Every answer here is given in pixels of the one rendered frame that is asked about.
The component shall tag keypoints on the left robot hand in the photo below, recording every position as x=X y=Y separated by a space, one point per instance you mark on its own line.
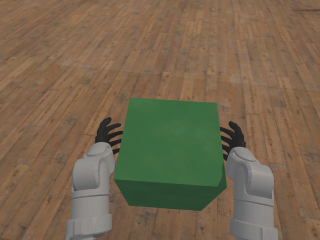
x=103 y=136

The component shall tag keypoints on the right robot forearm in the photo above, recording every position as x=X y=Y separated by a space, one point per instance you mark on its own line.
x=253 y=194

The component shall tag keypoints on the carton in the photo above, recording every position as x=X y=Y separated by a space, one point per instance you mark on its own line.
x=171 y=154

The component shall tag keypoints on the right robot hand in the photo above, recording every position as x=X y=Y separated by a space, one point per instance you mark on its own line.
x=236 y=141

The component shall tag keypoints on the left robot forearm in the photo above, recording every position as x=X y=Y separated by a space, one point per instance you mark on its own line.
x=90 y=187

